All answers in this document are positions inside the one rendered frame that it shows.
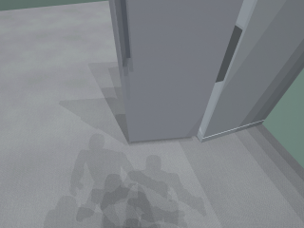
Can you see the fridge door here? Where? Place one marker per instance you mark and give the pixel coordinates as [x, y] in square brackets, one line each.
[176, 51]

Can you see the handle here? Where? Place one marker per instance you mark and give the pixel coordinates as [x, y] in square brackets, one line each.
[125, 29]

